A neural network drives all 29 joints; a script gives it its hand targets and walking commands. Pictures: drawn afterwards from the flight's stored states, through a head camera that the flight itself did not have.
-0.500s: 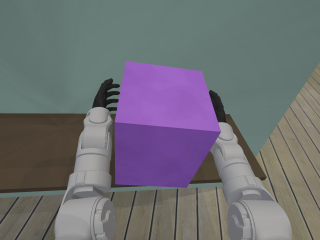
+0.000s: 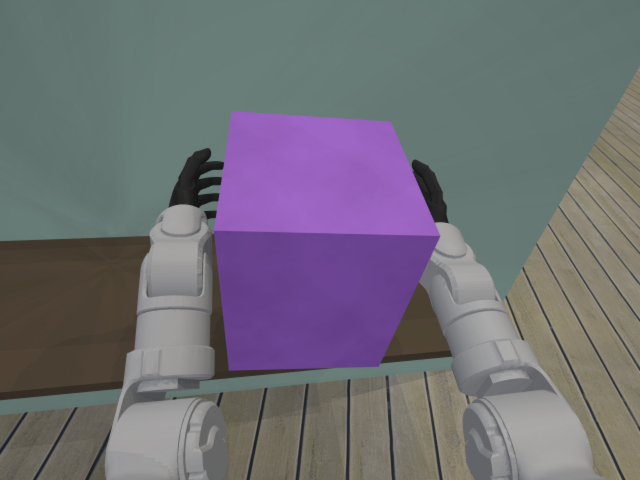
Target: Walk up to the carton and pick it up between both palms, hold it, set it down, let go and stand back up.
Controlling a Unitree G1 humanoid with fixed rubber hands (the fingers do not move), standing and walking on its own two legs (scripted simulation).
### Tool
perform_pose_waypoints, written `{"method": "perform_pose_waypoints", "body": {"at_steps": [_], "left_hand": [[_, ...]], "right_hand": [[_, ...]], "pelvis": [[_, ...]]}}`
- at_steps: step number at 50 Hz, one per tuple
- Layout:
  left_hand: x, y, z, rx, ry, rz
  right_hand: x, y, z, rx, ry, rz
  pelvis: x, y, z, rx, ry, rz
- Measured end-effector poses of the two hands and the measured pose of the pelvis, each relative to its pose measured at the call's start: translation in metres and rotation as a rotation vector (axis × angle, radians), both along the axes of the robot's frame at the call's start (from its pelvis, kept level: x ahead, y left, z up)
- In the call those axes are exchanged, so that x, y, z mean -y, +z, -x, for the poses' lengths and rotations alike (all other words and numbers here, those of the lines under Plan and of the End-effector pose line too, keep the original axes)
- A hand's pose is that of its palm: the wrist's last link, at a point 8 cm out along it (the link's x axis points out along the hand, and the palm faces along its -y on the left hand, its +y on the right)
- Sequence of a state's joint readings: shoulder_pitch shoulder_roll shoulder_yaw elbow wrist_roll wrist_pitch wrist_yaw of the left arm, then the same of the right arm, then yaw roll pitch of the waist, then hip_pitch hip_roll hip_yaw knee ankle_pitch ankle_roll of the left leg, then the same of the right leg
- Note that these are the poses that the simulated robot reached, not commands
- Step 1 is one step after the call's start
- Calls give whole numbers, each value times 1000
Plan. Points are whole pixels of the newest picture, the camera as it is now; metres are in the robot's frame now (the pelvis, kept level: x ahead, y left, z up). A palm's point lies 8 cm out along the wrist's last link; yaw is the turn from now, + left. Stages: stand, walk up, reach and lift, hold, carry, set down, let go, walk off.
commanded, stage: reach and lift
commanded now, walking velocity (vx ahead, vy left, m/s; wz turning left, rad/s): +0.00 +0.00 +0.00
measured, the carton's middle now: (309, 246) +0.38 +0.01 +0.15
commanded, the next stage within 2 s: hold in 1.06 s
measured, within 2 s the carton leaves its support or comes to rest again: neither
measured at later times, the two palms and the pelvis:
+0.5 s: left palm (186, 190) +0.38 +0.15 +0.23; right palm (437, 196) +0.38 -0.14 +0.23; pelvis +0.00 +0.00 +0.00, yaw +0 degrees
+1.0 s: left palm (187, 180) +0.38 +0.15 +0.24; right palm (444, 179) +0.38 -0.15 +0.25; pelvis +0.01 +0.00 +0.00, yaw -1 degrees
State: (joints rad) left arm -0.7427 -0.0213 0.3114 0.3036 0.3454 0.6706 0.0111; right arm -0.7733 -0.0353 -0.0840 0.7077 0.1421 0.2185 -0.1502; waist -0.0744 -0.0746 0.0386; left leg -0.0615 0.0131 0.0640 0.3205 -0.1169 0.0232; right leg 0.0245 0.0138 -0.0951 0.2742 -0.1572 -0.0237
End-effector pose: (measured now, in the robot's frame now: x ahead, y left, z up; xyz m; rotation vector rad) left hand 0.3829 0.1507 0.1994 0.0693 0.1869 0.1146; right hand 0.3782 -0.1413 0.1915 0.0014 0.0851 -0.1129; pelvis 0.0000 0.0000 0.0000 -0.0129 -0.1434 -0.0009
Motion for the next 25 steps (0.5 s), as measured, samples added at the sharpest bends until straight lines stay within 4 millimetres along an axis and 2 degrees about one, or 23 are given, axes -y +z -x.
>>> {"method": "perform_pose_waypoints", "body": {"at_steps": [11,25], "left_hand": [[2,21,3,17,4,4],[2,29,-1,9,1,13]], "right_hand": [[2,24,2,17,0,-8],[2,39,-2,9,0,-7]], "pelvis": [[0,0,2,-10,-7,0],[0,0,-1,-11,-7,0]]}}
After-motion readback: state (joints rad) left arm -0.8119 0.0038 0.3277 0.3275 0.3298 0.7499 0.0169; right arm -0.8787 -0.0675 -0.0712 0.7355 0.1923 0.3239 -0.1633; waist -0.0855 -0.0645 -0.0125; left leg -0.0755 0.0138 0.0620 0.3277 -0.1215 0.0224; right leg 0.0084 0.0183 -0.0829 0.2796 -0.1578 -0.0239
